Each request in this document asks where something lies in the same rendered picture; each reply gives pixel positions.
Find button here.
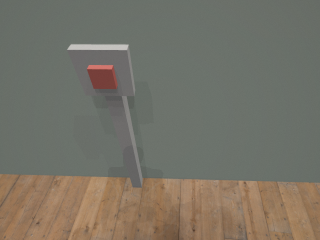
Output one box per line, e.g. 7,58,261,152
87,65,118,89

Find panel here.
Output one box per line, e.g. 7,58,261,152
67,44,143,188

